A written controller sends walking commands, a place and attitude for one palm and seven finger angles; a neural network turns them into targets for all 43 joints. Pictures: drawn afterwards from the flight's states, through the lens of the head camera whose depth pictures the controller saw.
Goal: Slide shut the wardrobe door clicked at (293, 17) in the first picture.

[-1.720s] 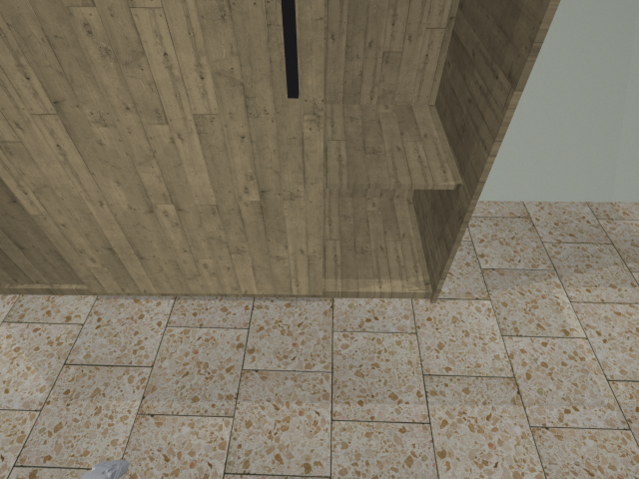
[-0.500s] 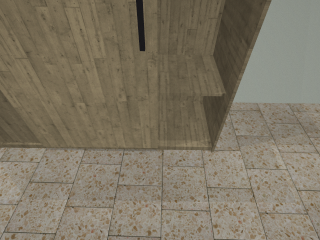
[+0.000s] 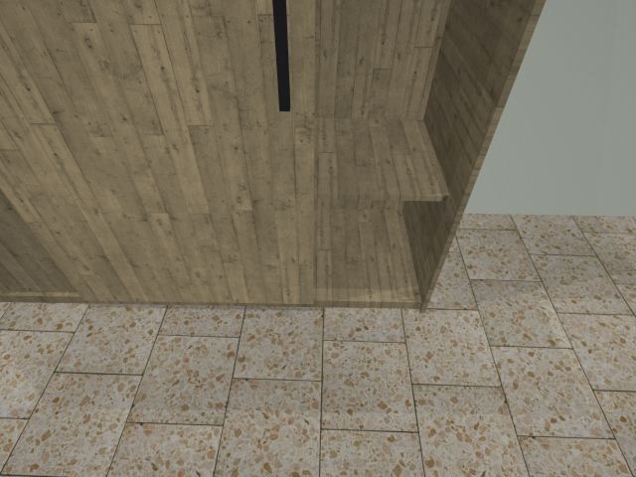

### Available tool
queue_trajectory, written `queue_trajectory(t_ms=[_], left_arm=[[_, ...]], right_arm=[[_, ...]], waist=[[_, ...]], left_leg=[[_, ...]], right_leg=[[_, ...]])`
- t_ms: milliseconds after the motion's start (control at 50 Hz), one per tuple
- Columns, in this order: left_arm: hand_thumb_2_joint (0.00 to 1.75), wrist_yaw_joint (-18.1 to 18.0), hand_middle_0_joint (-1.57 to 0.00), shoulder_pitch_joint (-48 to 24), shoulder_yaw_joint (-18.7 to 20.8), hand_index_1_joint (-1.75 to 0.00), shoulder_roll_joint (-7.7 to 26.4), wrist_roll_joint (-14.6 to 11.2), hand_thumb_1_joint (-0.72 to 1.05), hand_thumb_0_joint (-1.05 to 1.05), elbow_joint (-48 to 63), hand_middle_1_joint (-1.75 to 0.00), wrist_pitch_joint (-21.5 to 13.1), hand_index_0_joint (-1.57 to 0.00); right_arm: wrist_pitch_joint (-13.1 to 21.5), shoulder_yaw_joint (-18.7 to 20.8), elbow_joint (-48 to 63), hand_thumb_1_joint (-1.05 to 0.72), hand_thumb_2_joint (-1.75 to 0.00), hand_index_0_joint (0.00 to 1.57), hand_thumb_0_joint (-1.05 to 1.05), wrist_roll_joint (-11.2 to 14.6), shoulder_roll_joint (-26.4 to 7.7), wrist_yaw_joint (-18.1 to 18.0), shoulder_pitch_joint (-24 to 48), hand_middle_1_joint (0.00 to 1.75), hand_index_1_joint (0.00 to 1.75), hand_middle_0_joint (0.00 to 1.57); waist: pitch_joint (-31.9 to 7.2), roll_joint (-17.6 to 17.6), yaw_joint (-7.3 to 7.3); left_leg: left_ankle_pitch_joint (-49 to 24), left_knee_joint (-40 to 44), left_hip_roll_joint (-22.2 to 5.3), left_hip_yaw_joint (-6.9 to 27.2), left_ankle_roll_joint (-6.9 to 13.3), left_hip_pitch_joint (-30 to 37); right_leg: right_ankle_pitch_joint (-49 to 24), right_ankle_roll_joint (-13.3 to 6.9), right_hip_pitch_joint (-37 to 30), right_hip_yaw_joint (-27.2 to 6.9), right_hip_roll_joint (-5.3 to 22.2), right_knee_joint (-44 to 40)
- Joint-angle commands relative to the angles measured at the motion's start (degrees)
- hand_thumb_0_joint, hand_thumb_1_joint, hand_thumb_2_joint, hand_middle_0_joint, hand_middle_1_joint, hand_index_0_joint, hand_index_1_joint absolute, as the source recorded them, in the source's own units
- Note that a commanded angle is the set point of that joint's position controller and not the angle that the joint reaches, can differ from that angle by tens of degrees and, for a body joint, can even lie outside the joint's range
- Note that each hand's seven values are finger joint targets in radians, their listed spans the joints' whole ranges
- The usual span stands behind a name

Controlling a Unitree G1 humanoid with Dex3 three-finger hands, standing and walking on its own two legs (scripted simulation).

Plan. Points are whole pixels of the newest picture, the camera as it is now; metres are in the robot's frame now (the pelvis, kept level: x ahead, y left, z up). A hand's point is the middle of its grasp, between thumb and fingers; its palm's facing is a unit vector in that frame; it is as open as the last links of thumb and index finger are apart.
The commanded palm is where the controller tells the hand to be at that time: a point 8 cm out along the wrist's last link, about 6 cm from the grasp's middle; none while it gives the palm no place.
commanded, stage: take the last steps up to it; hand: left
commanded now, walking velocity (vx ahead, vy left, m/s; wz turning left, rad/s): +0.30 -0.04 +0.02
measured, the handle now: (281, 23) +0.82 +0.12 +0.24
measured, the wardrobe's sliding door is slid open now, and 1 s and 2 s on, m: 0.41 0.41 0.41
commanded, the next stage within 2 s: come to a stop and stand still in 0.76 s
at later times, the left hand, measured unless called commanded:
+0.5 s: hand (195, 471) +0.18 +0.20 -0.19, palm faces +0.01 -0.99 -0.15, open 7.3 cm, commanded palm none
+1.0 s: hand (230, 373) +0.34 +0.18 -0.20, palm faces +0.09 -0.99 -0.12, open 7.3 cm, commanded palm none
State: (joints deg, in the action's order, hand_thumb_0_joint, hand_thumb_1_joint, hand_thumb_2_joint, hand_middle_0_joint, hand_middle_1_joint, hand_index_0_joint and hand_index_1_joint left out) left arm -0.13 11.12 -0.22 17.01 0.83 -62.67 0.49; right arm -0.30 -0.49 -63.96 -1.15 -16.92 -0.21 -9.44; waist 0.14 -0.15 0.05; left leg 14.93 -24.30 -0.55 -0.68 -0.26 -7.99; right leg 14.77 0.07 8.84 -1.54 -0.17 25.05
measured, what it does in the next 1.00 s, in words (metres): walks ahead: right foot, then left foot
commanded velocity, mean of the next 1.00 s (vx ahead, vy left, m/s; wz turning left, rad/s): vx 0.16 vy -0.05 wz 0.00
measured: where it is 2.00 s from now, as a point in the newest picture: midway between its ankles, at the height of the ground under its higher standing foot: outside the picture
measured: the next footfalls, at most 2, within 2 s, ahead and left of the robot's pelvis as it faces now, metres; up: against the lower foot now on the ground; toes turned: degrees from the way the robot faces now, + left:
right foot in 0.62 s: +0.37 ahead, -0.10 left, +0.00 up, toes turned -7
left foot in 0.94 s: +0.41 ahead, +0.12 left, +0.00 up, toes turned +8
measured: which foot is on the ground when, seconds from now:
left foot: down 0.00-0.62, up 0.64-0.92, down 0.94-1.00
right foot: down 0.00-0.28, up 0.30-0.60, down 0.62-1.00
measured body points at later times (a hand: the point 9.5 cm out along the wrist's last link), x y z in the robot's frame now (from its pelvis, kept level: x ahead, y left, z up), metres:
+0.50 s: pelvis +0.14 +0.02 -0.01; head +0.18 +0.03 +0.44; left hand +0.18 +0.25 -0.18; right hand +0.02 -0.17 -0.15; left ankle -0.02 +0.11 -0.74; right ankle +0.25 -0.10 -0.69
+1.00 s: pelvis +0.32 +0.02 -0.01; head +0.31 +0.05 +0.44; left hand +0.33 +0.23 -0.19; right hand +0.40 -0.21 -0.14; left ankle +0.37 +0.11 -0.74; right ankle +0.33 -0.09 -0.74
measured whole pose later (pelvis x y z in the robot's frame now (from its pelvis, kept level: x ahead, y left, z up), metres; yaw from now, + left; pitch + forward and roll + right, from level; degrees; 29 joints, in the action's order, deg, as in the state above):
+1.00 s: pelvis +0.32 +0.02 -0.01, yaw +1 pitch -3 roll -3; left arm -1.4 16.1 1.9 9.2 0.5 -62.6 -0.2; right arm 2.3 1.3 -59.6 -1.1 -8.0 -2.1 -11.8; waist 0.9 1.9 -0.9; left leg 14.1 -35.5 -4.2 -5.7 1.7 -17.7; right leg 16.9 -0.8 11.4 8.1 -0.2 30.8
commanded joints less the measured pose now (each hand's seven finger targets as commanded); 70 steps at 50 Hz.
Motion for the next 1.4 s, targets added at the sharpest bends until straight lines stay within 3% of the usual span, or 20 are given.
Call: queue_trajectory(t_ms=[0,200,220,240,260,300,420,540,560,600,620,720,840,900,960,1060,1280,1320,1340,1380], left_arm=[[0.90,0.4,-0.20,4.7,1.9,-0.30,6.0,0.5,0.90,0.00,2.5,-0.30,-0.6,-0.20],[0.90,-0.9,-0.20,14.0,4.2,-0.30,3.8,0.4,0.90,0.00,-0.1,-0.30,-3.0,-0.20],[0.90,-0.8,-0.20,11.1,4.0,-0.30,2.0,0.2,0.90,0.00,0.6,-0.30,-2.9,-0.20],[0.90,-0.5,-0.20,7.1,3.3,-0.30,-2.4,-0.2,0.90,0.00,2.8,-0.30,-3.2,-0.20],[0.90,-0.9,-0.20,1.1,2.8,-0.30,-2.0,-0.2,0.90,0.00,5.2,-0.30,-4.1,-0.20],[0.90,-0.2,-0.20,-0.9,3.6,-0.30,-3.1,0.4,0.90,0.00,4.9,-0.30,-3.3,-0.20],[0.90,2.0,-0.20,-2.9,2.9,-0.30,-7.3,-0.1,0.90,0.00,6.9,-0.30,-1.8,-0.20],[0.90,1.0,-0.20,11.6,4.4,-0.30,-3.5,0.4,0.90,0.00,2.4,-0.30,-2.4,-0.20],[0.90,0.6,-0.20,18.1,5.0,-0.30,-1.5,0.7,0.90,0.00,0.7,-0.30,-2.8,-0.20],[0.90,-0.5,-0.20,23.4,6.7,-0.30,6.8,0.4,0.90,0.00,-0.4,-0.30,-3.6,-0.20],[0.90,-0.6,-0.20,18.4,6.5,-0.30,6.4,-0.4,0.90,0.00,1.6,-0.30,-3.3,-0.20],[0.90,-1.6,-0.20,2.3,3.9,-0.30,-1.6,0.7,0.90,0.00,5.4,-0.30,-3.8,-0.20],[0.90,-0.7,-0.20,4.5,4.1,-0.30,-0.6,0.5,0.90,0.00,4.2,-0.30,-3.0,-0.20],[0.90,-1.0,-0.20,5.4,2.7,-0.30,-4.6,-0.2,0.90,0.00,3.3,-0.30,-2.1,-0.20],[0.90,-1.8,-0.20,10.6,2.4,-0.30,-5.3,-0.3,0.90,0.00,1.8,-0.30,-0.9,-0.20],[0.90,-1.9,-0.20,9.1,3.7,-0.30,-2.2,0.3,0.90,0.00,3.7,-0.30,1.0,-0.20],[0.90,-1.5,-0.20,10.4,4.4,-0.30,-4.2,0.1,0.90,0.00,5.5,-0.30,1.4,-0.20],[0.90,-2.0,-0.20,12.6,4.1,-0.30,-0.8,0.9,0.90,0.00,4.2,-0.30,0.0,-0.20],[0.90,-2.2,-0.20,8.6,4.1,-0.30,3.9,1.1,0.90,0.00,5.6,-0.30,-0.7,-0.20],[0.90,-2.1,-0.20,5.7,4.9,-0.30,6.3,0.9,0.90,0.00,7.2,-0.30,-0.6,-0.20]], right_arm=[[1.0,1.6,2.5,-0.90,-0.90,0.20,0.00,-0.3,-5.9,0.0,-3.0,0.30,0.30,0.20],[3.9,2.1,2.8,-0.90,-0.90,0.20,0.00,0.4,1.5,-0.8,-9.4,0.30,0.30,0.20],[4.4,2.5,0.0,-0.90,-0.90,0.20,0.00,0.3,0.7,-1.0,-17.0,0.30,0.30,0.20],[4.8,4.1,-4.1,-0.90,-0.90,0.20,0.00,-0.6,-4.2,-1.9,-28.5,0.30,0.30,0.20],[4.5,3.3,-6.7,-0.90,-0.90,0.20,0.00,-0.4,-3.5,-2.7,-33.5,0.30,0.30,0.20],[4.5,2.5,-4.4,-0.90,-0.90,0.20,0.00,-0.7,-0.2,-3.0,-28.5,0.30,0.30,0.20],[5.9,1.9,-2.3,-0.90,-0.90,0.20,0.00,0.0,3.1,-3.3,-21.2,0.30,0.30,0.20],[4.6,3.8,-2.9,-0.90,-0.90,0.20,0.00,0.5,-1.0,-3.1,-18.2,0.30,0.30,0.20],[4.5,3.9,-2.3,-0.90,-0.90,0.20,0.00,0.8,-0.3,-2.7,-17.6,0.30,0.30,0.20],[4.5,3.1,-1.0,-0.90,-0.90,0.20,0.00,1.7,6.7,-2.0,-22.8,0.30,0.30,0.20],[3.8,3.4,0.5,-0.90,-0.90,0.20,0.00,1.6,5.8,-1.6,-18.4,0.30,0.30,0.20],[1.0,3.0,1.2,-0.90,-0.90,0.20,0.00,-0.5,7.5,-0.7,-18.0,0.30,0.30,0.20],[1.6,2.6,3.6,-0.90,-0.90,0.20,0.00,-0.3,8.2,-0.2,-13.6,0.30,0.30,0.20],[2.6,1.6,1.8,-0.90,-0.90,0.20,0.00,0.1,7.1,-1.0,-15.2,0.30,0.30,0.20],[2.6,2.1,4.1,-0.90,-0.90,0.20,0.00,0.2,1.1,-2.3,-7.5,0.30,0.30,0.20],[1.2,4.5,5.0,-0.90,-0.90,0.20,0.00,0.3,-1.9,-4.2,-8.0,0.30,0.30,0.20],[-0.7,6.0,7.5,-0.90,-0.90,0.20,0.00,-0.3,-2.7,-2.0,-0.2,0.30,0.30,0.20],[-1.0,5.2,7.5,-0.90,-0.90,0.20,0.00,0.6,1.8,-0.9,-1.0,0.30,0.30,0.20],[-1.5,4.4,8.7,-0.90,-0.90,0.20,0.00,0.7,5.3,-0.4,-2.2,0.30,0.30,0.20],[-2.9,4.8,9.2,-0.90,-0.90,0.20,0.00,0.1,3.6,0.0,0.4,0.30,0.30,0.20]], waist=[[7.9,1.8,-0.59],[5.2,5.8,1.08],[3.6,-1.3,4.99],[1.9,-17.0,8.69],[5.5,-17.8,9.24],[11.3,-4.8,6.05],[13.9,-7.3,0.86],[2.1,-7.4,-5.91],[-0.4,-4.3,-8.74],[-8.7,13.7,-6.99],[-6.0,8.9,-6.73],[3.1,2.6,3.26],[3.0,4.4,2.02],[3.1,-2.9,2.54],[4.5,-14.9,-1.85],[-0.9,-5.6,0.40],[-4.6,-9.8,-1.78],[-3.3,3.1,-2.60],[0.0,15.8,-0.74],[2.6,15.6,-1.98]], left_leg=[[16.5,3.4,-4.5,5.6,2.7,-8.1],[7.9,-8.4,-2.1,-4.9,2.1,-8.1],[-3.4,-0.9,-4.0,-0.7,4.0,5.7],[-26.3,2.9,-16.4,16.1,8.5,19.1],[-48.4,4.5,-22.6,22.3,12.0,23.8],[-42.2,4.2,-22.3,15.8,12.6,17.1],[-32.5,13.2,-11.9,-0.3,7.8,4.9],[-49.7,-6.3,-12.6,-4.3,6.5,7.2],[-43.4,-16.6,-10.6,-4.9,5.5,1.5],[17.2,-56.1,1.4,-3.1,3.3,-18.4],[16.1,-60.1,-1.5,2.2,4.5,-20.2],[8.2,-43.7,-7.6,0.8,2.2,-14.4],[4.3,-19.1,-4.8,-5.3,0.6,-7.4],[-10.2,-1.5,-6.4,-1.1,-0.7,1.6],[-31.0,7.2,-16.9,9.5,6.2,-8.1],[-61.6,2.3,-21.8,7.5,11.9,7.5],[-21.1,1.2,-16.1,1.9,7.3,-5.2],[2.7,-8.1,-7.0,-3.1,1.2,-11.6],[13.3,-14.4,-1.6,-4.8,-1.4,-16.1],[13.9,-23.6,-1.6,0.3,-0.8,-15.4]], right_leg=[[18.0,-3.0,6.8,-6.9,4.8,-4.9],[-16.1,-9.3,-0.8,-10.8,12.4,2.5],[-21.6,-6.2,7.9,-3.0,6.4,15.4],[-8.2,-2.1,24.1,6.3,-0.6,34.9],[17.0,-1.6,36.0,4.1,-1.0,43.0],[13.3,-2.4,38.0,1.8,4.6,46.6],[-2.3,-1.7,27.6,8.9,4.6,25.8],[-6.1,-5.8,1.1,11.2,-1.6,11.8],[-8.6,-6.5,-8.3,9.8,-1.2,8.0],[-12.4,-17.2,-18.3,-27.6,24.5,-4.3],[3.1,-18.5,-10.1,-28.9,24.9,-10.8],[3.5,-11.9,16.4,-5.4,16.9,-14.8],[7.2,-11.0,15.4,-1.2,12.5,-13.1],[-0.2,-5.5,14.9,3.2,7.1,-1.9],[4.9,0.0,4.8,6.3,2.6,5.9],[15.1,0.7,16.6,1.4,2.7,27.9],[4.5,0.5,3.7,3.9,2.6,10.8],[-5.0,0.2,-1.1,-1.4,7.9,-5.3],[-5.2,-3.8,3.9,-14.3,18.8,-10.8],[3.7,-7.4,11.9,-17.9,20.8,-14.0]])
